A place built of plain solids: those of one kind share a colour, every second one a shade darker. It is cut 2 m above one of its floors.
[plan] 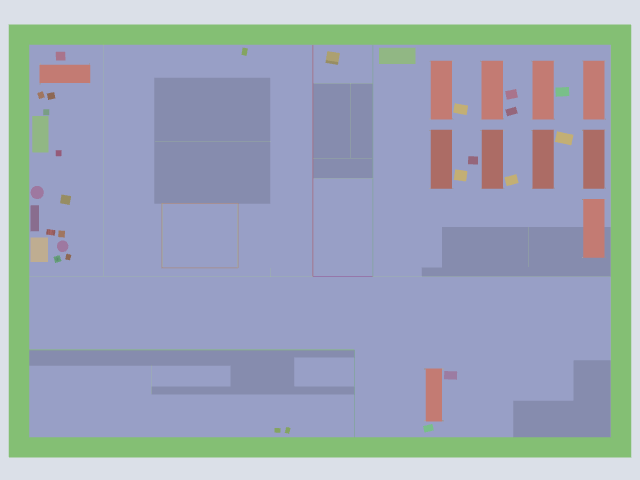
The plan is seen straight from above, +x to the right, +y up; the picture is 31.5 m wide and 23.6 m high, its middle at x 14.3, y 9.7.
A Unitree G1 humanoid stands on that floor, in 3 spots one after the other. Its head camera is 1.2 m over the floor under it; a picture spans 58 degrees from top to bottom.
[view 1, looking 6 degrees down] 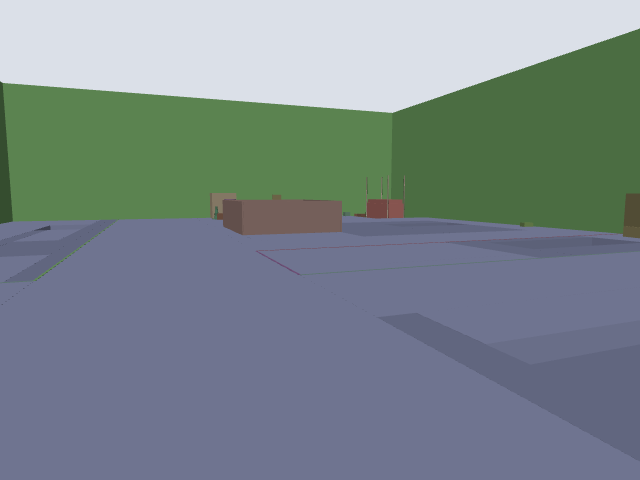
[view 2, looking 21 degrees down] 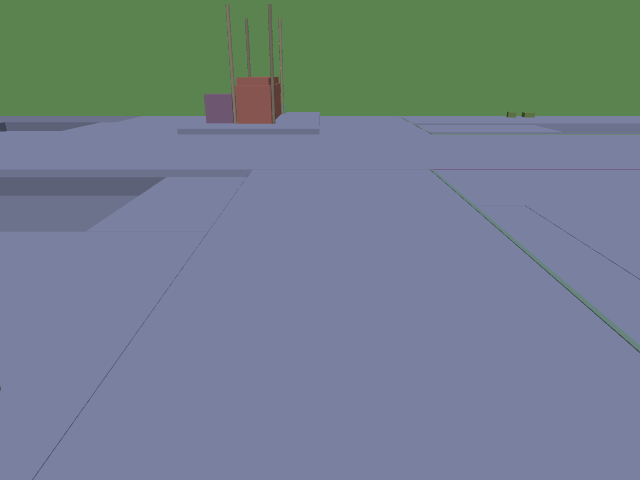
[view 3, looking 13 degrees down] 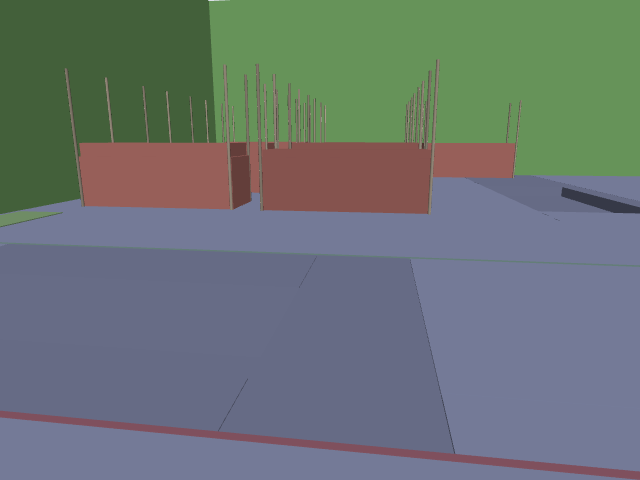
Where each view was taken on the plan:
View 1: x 22.98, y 5.89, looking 159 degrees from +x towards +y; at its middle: floor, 11.48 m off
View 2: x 18.39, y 13.66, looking -90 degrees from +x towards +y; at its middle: floor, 3.35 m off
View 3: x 12.45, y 13.05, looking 8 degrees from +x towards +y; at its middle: floor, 5.33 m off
